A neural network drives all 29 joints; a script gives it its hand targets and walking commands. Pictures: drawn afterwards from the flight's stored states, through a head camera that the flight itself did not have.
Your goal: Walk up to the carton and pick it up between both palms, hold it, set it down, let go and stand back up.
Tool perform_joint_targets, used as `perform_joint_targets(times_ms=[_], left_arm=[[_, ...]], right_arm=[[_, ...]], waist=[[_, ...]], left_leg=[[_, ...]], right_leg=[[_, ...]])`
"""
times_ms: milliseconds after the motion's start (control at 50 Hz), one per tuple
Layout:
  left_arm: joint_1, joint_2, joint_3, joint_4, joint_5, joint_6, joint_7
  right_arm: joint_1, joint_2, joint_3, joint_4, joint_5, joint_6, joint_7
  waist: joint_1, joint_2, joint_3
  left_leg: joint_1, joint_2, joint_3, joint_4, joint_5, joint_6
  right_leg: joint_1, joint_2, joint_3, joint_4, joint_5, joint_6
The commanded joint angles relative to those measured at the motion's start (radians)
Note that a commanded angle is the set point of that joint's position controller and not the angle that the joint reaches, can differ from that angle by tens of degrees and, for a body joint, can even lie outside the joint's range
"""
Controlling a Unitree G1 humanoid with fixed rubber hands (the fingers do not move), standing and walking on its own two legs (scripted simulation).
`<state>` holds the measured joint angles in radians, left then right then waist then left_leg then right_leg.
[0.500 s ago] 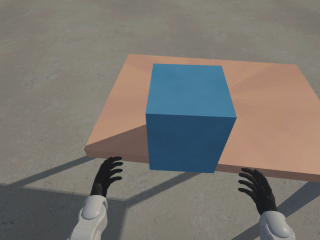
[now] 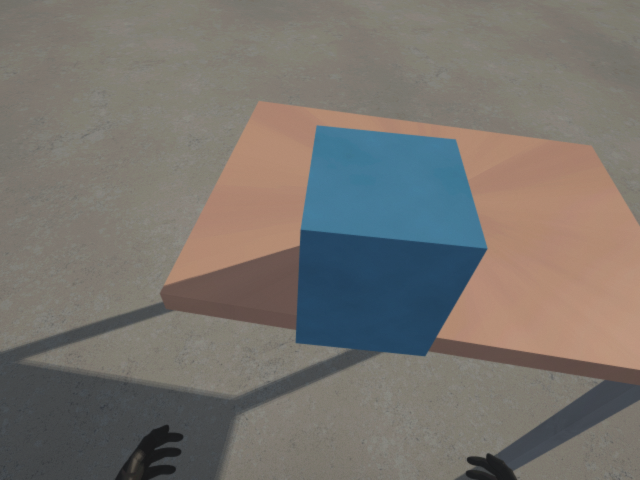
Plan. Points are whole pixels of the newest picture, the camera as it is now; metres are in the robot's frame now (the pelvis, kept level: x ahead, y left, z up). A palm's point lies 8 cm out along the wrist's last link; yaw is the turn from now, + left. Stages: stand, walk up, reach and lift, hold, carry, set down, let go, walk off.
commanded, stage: let go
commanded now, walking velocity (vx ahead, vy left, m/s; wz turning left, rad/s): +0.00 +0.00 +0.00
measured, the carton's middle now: (372, 244) +0.45 -0.05 +0.05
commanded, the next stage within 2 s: stand in 0.04 s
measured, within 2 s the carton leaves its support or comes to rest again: neither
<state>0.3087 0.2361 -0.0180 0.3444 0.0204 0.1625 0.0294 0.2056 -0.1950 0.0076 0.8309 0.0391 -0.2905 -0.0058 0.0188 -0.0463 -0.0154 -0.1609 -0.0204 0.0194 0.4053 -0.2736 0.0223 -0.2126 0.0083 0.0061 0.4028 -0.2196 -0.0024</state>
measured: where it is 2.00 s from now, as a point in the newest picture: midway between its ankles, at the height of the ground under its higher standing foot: outside the picture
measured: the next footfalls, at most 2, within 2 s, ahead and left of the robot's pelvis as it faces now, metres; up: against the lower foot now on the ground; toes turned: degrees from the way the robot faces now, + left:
none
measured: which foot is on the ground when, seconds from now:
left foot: down 0.00-1.00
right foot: down 0.00-1.00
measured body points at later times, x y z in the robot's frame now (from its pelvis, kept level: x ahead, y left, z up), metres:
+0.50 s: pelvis -0.03 +0.00 -0.01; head -0.03 +0.02 +0.44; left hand +0.01 +0.26 -0.14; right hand +0.00 -0.27 -0.13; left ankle -0.04 +0.10 -0.74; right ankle -0.01 -0.12 -0.74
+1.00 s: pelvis -0.03 +0.01 +0.00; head -0.04 +0.02 +0.45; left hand -0.06 +0.25 -0.15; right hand -0.02 -0.23 -0.15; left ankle -0.04 +0.10 -0.74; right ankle -0.01 -0.12 -0.74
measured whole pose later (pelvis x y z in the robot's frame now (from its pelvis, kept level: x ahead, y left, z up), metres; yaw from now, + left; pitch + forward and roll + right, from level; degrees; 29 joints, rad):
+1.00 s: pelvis -0.03 +0.01 +0.00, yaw +0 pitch +0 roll +0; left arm 0.47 0.21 -0.02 0.94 0.02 -0.02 0.03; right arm 0.36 -0.19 -0.01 1.00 -0.03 -0.01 0.00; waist 0.01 -0.02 -0.03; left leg -0.18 -0.03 0.03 0.44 -0.26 0.05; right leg -0.23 0.00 0.02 0.42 -0.19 0.01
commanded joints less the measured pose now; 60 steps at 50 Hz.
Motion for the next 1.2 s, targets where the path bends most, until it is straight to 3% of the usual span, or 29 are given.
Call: perform_joint_targets(times_ms=[0,20,40,60,120,160,220,260,360,560,840,1180], left_arm=[[-0.088,0.068,0.004,-0.099,-0.013,-0.036,0.008],[-0.090,0.068,0.004,-0.089,-0.012,-0.023,0.007],[0.155,0.145,0.058,0.091,0.026,-0.128,-0.011],[0.172,0.150,0.061,0.123,0.025,-0.158,-0.018],[0.073,0.151,0.053,0.120,0.022,-0.198,-0.033],[0.046,0.138,0.054,0.129,0.020,-0.200,-0.037],[0.062,0.141,0.061,0.169,0.015,-0.202,-0.037],[0.086,0.152,0.069,0.200,0.016,-0.204,-0.035],[0.137,0.149,0.071,0.269,0.012,-0.203,-0.028],[0.201,0.118,0.055,0.397,0.008,-0.190,-0.014],[0.229,0.079,0.031,0.536,0.004,-0.195,0.000],[0.246,0.022,0.005,0.673,-0.002,-0.182,0.009]], right_arm=[[-0.101,-0.139,-0.056,-0.068,-0.027,-0.046,0.009],[-0.102,-0.137,-0.057,-0.059,-0.029,-0.036,0.008],[0.106,-0.259,-0.102,-0.042,-0.128,0.133,0.020],[0.108,-0.243,-0.086,-0.041,-0.136,0.203,0.023],[0.070,-0.183,-0.059,-0.092,-0.120,0.270,0.027],[0.070,-0.180,-0.059,-0.092,-0.112,0.284,0.027],[0.082,-0.189,-0.068,-0.086,-0.109,0.281,0.032],[0.104,-0.191,-0.071,-0.075,-0.105,0.276,0.029],[0.138,-0.191,-0.068,-0.050,-0.095,0.269,0.020],[0.196,-0.183,-0.062,0.021,-0.084,0.277,0.006],[0.204,-0.127,-0.045,0.118,-0.069,0.274,-0.002],[0.230,-0.068,-0.022,0.221,-0.061,0.279,-0.013]], waist=[[0.004,0.037,-0.070],[0.007,0.046,-0.051],[0.049,0.086,-0.138],[0.019,0.060,-0.116],[-0.025,0.023,-0.065],[-0.033,0.007,0.027],[-0.031,0.006,0.064],[-0.025,0.039,0.038],[-0.006,0.069,-0.030],[-0.004,0.048,0.092],[-0.012,0.048,0.061],[-0.013,0.039,0.104]], left_leg=[[-0.052,0.002,-0.069,-0.027,0.236,-0.067],[-0.081,0.002,-0.065,-0.033,0.193,-0.065],[-0.007,0.133,-0.100,0.057,0.388,0.028],[-0.010,0.139,-0.087,0.076,0.372,0.053],[-0.063,0.116,-0.087,0.072,0.200,0.036],[-0.117,0.092,-0.092,0.044,0.051,0.018],[-0.119,0.093,-0.109,0.033,0.041,0.017],[-0.095,0.089,-0.111,0.032,0.040,0.015],[-0.098,0.098,-0.131,-0.005,0.029,0.022],[-0.163,0.109,-0.157,-0.086,-0.065,0.031],[-0.078,0.102,-0.127,-0.073,0.059,0.039],[-0.081,0.102,-0.118,-0.086,0.072,0.038]], right_leg=[[0.068,0.025,0.039,0.015,0.181,-0.025],[0.077,0.023,0.038,0.016,0.161,-0.027],[0.045,-0.092,0.045,0.053,0.167,0.021],[0.018,-0.087,0.050,0.050,0.123,0.028],[-0.037,-0.095,0.101,0.029,0.162,0.017],[-0.097,-0.099,0.134,-0.009,0.104,0.009],[-0.124,-0.099,0.149,-0.036,0.041,-0.001],[-0.126,-0.092,0.149,-0.043,0.009,-0.006],[-0.039,-0.080,0.125,-0.015,0.039,-0.007],[-0.051,-0.068,0.111,-0.029,0.021,-0.004],[-0.034,-0.077,0.114,-0.035,0.107,-0.006],[-0.013,-0.077,0.104,-0.044,0.118,-0.005]])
